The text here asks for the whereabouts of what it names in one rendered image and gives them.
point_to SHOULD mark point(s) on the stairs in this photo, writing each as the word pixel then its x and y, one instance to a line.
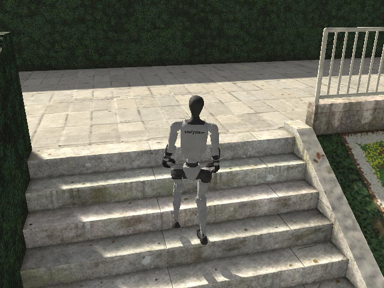
pixel 105 221

